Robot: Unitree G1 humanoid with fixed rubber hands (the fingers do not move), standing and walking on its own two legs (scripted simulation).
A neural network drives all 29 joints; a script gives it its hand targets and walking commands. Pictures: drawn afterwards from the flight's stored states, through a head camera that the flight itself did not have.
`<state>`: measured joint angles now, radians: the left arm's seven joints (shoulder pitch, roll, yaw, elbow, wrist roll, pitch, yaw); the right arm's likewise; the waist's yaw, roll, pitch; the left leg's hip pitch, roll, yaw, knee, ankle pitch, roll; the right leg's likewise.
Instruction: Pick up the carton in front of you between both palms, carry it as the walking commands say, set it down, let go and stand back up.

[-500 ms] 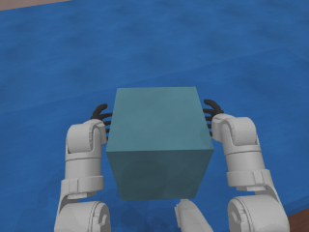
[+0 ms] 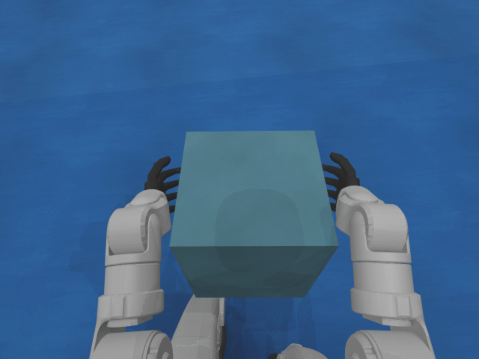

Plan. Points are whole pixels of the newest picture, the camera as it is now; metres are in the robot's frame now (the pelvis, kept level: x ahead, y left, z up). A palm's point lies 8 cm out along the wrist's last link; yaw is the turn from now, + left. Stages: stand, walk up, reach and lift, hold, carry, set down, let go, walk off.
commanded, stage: carry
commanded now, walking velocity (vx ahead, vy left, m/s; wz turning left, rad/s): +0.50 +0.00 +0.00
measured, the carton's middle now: (250, 221) +0.34 +0.02 -0.03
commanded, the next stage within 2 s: none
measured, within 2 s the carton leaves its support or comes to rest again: neither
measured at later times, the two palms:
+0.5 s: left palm (199, 15) +0.66 +0.13 +0.16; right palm (371, 21) +0.63 -0.17 +0.16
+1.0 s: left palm (216, 35) +0.70 +0.10 +0.10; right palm (366, 33) +0.70 -0.20 +0.10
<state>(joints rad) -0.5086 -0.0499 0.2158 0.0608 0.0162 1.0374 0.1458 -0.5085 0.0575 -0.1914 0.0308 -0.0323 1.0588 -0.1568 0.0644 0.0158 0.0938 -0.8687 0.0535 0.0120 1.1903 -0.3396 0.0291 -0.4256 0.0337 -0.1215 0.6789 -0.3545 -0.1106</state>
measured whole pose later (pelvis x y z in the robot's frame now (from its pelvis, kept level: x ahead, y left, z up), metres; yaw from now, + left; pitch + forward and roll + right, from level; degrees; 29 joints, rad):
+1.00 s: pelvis +0.43 -0.05 +0.01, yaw +0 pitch +3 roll +0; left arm -0.20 -0.14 0.15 -0.25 0.11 1.20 0.09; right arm -0.19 0.14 -0.12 -0.27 -0.12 1.21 -0.09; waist 0.00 0.01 -0.10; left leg -0.20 0.07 0.09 0.53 -0.36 -0.03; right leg -0.37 -0.03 -0.20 0.51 -0.19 -0.06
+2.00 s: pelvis +0.37 -0.02 +0.01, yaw +0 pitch +1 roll +1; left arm -0.26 -0.15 0.22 0.27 0.25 0.71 0.02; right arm -0.24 0.15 -0.21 0.26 -0.26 0.70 0.00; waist 0.00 -0.02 -0.12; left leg -0.28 0.02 0.10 0.57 -0.31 0.02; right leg -0.42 -0.08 -0.18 0.50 -0.10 -0.03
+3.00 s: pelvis +0.39 -0.01 +0.01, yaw +0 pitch +1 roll +0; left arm -0.23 -0.14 0.18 0.17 0.23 0.74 0.02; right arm -0.21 0.14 -0.18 0.16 -0.23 0.73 -0.01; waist 0.00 -0.02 -0.10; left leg -0.26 0.01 0.10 0.57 -0.34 0.03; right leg -0.40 -0.09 -0.17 0.50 -0.12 -0.02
